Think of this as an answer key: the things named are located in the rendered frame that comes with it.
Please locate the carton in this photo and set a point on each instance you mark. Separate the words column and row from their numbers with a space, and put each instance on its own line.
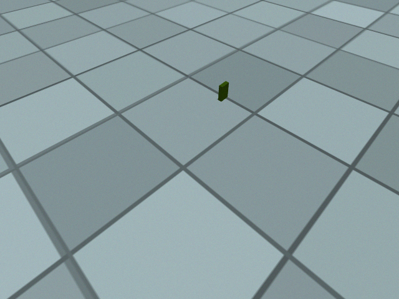
column 223, row 91

